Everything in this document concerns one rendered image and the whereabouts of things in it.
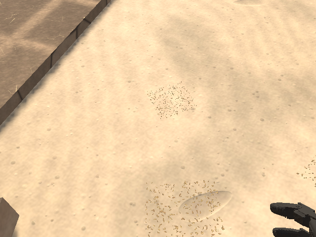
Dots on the robot right hand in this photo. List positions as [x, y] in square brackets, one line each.
[301, 213]

